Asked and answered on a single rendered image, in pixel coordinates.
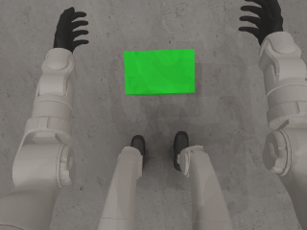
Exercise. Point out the robot right shin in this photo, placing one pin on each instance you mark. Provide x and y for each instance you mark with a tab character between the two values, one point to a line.
180	156

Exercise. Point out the robot left foot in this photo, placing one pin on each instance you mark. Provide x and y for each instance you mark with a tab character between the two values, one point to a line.
138	142

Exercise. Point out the robot left hand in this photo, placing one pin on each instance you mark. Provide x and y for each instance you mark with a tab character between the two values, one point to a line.
64	34

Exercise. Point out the robot right hand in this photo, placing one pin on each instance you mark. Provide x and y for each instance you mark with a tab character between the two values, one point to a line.
269	20

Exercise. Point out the left robot forearm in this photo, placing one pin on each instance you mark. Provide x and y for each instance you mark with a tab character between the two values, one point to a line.
50	122

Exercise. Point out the right robot upper arm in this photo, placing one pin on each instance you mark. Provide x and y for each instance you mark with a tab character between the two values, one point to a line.
285	154

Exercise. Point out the left robot upper arm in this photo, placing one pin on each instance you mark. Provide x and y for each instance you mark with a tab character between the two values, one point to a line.
40	173

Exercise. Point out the carton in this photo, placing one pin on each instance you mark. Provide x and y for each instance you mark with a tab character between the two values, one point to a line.
159	72

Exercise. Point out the right robot forearm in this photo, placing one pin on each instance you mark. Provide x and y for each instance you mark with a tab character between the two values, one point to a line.
285	80

